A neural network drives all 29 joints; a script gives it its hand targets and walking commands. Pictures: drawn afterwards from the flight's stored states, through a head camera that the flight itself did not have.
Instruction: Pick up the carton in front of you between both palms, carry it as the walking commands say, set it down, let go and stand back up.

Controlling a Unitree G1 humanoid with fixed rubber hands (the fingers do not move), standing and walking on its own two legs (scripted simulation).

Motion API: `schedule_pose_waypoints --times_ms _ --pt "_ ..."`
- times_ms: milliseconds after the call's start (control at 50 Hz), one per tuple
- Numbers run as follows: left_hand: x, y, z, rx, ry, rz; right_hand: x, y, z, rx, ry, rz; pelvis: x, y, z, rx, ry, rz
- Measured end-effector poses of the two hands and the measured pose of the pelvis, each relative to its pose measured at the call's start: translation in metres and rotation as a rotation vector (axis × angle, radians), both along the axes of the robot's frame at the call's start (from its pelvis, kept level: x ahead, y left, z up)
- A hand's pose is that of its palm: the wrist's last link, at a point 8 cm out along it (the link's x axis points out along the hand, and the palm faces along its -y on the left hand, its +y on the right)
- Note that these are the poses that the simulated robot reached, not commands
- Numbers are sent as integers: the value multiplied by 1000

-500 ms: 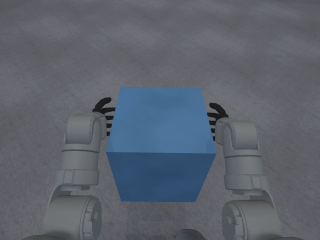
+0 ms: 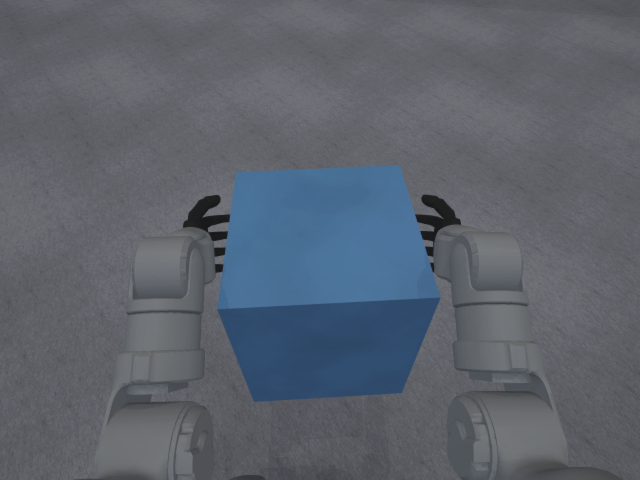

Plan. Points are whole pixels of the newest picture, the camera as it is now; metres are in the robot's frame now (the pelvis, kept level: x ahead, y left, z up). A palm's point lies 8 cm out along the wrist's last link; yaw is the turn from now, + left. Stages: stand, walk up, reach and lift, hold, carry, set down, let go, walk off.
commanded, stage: carry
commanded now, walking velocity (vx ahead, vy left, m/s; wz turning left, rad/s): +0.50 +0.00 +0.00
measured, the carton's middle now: (323, 288) +0.34 -0.01 +0.02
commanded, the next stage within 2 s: none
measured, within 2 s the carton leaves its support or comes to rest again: neither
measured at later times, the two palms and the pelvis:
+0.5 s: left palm (197, 148) +0.56 +0.19 +0.08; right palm (389, 152) +0.55 -0.11 +0.08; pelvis +0.29 +0.05 +0.01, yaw -3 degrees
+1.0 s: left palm (227, 92) +0.71 +0.16 +0.09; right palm (394, 94) +0.71 -0.14 +0.08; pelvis +0.44 +0.01 +0.00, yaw +0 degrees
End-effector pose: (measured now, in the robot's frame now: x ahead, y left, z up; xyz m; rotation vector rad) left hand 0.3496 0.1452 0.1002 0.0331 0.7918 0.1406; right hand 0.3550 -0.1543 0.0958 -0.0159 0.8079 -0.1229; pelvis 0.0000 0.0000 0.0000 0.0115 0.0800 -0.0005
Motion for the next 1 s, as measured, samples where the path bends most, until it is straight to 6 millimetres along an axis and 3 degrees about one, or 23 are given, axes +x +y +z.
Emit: schedule_pose_waypoints --times_ms 140,240,360,440,600,780,880,1000 --pt "50 9 7 -30 -22 66 57 9 3 45 -18 -8 72 0 17 25 8 -2" --pt "94 16 13 -70 -95 82 94 16 8 75 -91 -65 136 12 16 19 11 -2" --pt "159 37 -6 -92 -142 44 149 36 -1 40 -142 -90 225 35 -7 7 -9 -20" --pt "190 44 -20 -94 -65 30 176 43 -12 5 -65 -85 265 44 -2 1 -10 -45" --pt "253 36 -13 -84 -46 -12 229 36 -5 -5 -47 -108 331 43 13 -25 -23 -44" --pt "328 11 6 -37 -142 -11 310 11 1 44 -141 -98 408 19 -3 -26 -47 -23" --pt "351 8 -2 -29 -88 2 337 8 -8 45 -86 -83 431 14 -2 -31 -26 -5" --pt "358 15 -13 -48 -78 39 353 15 -13 40 -76 -60 439 11 -5 -29 -12 4"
